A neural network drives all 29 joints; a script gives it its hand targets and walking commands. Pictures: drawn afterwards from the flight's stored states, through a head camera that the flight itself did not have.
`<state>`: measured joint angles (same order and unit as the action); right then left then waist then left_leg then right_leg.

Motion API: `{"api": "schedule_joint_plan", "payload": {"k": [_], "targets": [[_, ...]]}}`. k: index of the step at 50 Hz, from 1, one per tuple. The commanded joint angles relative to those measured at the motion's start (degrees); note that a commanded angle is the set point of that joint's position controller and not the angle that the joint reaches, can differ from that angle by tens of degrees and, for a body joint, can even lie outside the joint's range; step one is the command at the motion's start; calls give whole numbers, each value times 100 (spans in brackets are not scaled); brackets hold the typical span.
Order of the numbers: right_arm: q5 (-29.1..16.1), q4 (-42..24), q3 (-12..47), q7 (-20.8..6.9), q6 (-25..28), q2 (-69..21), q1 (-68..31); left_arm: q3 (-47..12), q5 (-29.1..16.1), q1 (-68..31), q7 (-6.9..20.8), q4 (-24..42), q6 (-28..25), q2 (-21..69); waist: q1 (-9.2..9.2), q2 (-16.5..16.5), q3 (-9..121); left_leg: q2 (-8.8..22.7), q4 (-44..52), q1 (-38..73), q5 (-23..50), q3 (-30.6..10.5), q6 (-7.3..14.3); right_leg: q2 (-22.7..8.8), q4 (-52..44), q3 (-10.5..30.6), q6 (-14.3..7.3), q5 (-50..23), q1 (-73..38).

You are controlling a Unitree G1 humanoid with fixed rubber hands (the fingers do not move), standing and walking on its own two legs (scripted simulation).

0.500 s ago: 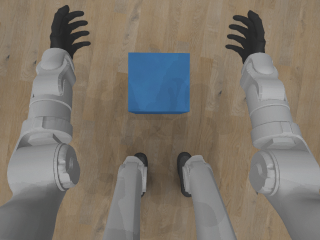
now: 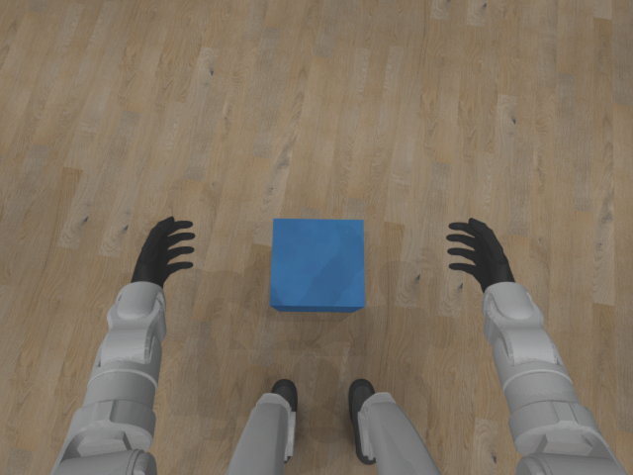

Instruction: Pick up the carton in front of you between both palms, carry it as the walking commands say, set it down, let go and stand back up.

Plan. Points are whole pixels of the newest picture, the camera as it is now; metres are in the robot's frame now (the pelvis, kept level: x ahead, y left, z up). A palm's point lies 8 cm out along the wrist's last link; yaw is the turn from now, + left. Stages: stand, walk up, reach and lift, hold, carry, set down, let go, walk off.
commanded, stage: let go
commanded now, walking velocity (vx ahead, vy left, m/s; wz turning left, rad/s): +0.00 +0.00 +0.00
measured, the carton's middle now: (317, 270) +0.44 +0.01 -0.59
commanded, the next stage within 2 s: stand in 0.88 s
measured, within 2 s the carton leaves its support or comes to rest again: neither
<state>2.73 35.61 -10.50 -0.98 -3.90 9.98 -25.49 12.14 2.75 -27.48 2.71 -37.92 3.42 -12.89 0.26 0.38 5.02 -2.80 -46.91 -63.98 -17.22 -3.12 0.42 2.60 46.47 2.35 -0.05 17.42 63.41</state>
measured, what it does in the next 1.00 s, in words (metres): rises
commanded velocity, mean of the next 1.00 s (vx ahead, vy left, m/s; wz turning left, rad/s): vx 0.00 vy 0.00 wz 0.00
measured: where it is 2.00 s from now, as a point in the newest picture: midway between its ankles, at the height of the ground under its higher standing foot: (323, 435)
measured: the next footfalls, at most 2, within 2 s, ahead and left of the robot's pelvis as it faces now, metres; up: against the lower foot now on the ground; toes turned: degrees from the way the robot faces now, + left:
none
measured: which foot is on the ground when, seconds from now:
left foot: down 0.00-1.00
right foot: down 0.00-1.00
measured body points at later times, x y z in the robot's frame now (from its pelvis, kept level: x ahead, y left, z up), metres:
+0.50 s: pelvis +0.04 -0.01 +0.06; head +0.08 +0.00 +0.51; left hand +0.21 +0.23 -0.02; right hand +0.21 -0.24 -0.02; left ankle +0.02 +0.11 -0.68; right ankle +0.02 -0.11 -0.68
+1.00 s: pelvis +0.03 -0.01 +0.05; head +0.04 +0.00 +0.50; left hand +0.19 +0.26 -0.03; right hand +0.20 -0.27 -0.03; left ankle +0.02 +0.11 -0.68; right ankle +0.02 -0.11 -0.68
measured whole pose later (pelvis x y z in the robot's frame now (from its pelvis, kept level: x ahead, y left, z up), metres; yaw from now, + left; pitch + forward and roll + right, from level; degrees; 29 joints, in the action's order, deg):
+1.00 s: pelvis +0.03 -0.01 +0.05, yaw +0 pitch -2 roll +0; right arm 2.2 32.8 -2.2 0.3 -4.5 15.3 11.1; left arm 2.8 2.1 11.8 0.2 -32.9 3.8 -15.8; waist -0.2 0.2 -2.1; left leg -1.5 -29.4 -9.9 -17.5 -2.7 0.4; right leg 2.5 28.6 2.5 -1.0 17.2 9.3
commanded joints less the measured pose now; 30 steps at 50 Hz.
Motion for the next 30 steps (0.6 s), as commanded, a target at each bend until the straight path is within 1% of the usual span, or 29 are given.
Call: {"api": "schedule_joint_plan", "payload": {"k": [1,4,8,12,17,20,23,27,30], "targets": [[-64,-496,34,-43,259,447,291,-47,-67,212,-5,552,-255,-416,-2,-174,3872,118,327,3122,2991,-24,-136,-20,-354,-36,129,-2581,-2509],[-115,-523,144,-52,392,441,995,-136,-97,943,-19,591,-389,-398,2,-147,3474,128,601,3319,2978,-33,-131,-61,-599,37,126,-2745,-2989],[-183,-749,294,-69,536,455,1796,-265,-155,1783,-22,835,-530,-412,-3,-93,2899,116,1033,3714,2751,-17,-122,-102,-987,82,123,-2784,-3687],[-246,-1081,431,-116,616,521,2521,-417,-220,2567,-4,1157,-594,-384,-3,-61,2195,120,1489,4325,2438,22,-119,-91,-1454,39,116,-2492,-4289],[-281,-1406,558,-171,580,608,3304,-620,-290,3387,26,1490,-554,-394,-2,-39,1191,102,2088,5074,2002,99,-123,-80,-2055,-29,119,-2110,-5016],[-310,-1512,645,-207,472,633,3506,-722,-313,3649,50,1635,-438,-399,-27,-55,543,91,2348,5329,1705,131,-124,-84,-2335,-44,104,-1763,-5252],[-324,-1582,690,-254,291,667,3593,-782,-316,3764,98,1734,-253,-425,-37,-54,-51,99,2539,5502,1259,172,-115,-103,-2527,-66,96,-1295,-5384],[-276,-1640,681,-313,-1,723,3579,-802,-291,3757,157,1829,43,-462,-35,-30,-647,118,2648,5649,827,204,-91,-118,-2637,-95,71,-808,-5472],[-226,-1630,664,-330,-200,730,3529,-801,-264,3681,190,1852,235,-485,-17,3,-932,120,2623,5721,658,223,-87,-127,-2640,-107,60,-609,-5492]]}}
